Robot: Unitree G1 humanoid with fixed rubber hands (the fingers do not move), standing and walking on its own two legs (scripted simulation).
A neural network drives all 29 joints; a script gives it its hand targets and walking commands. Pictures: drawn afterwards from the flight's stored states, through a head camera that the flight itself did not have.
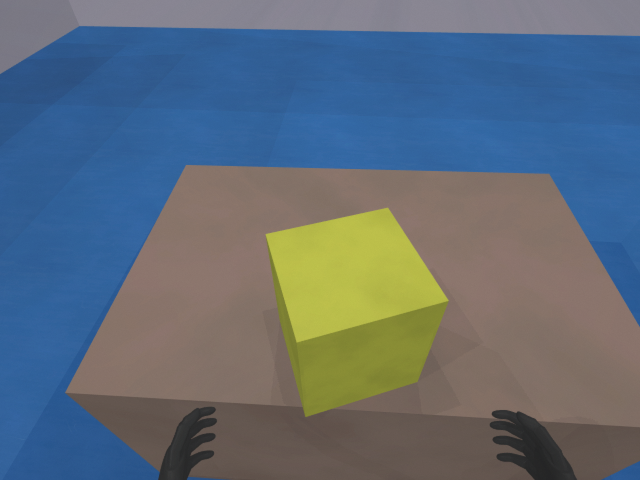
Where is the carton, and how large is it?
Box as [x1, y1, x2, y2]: [266, 208, 448, 416]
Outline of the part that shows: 388,208 266,234 279,318 305,416 417,381 448,300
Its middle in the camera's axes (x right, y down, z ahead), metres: +0.05 +0.12 +0.65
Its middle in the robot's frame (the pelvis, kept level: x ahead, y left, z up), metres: +0.42 -0.03 -0.08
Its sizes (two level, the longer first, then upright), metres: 0.210 0.200 0.250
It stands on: a pedestal, 0.57 m high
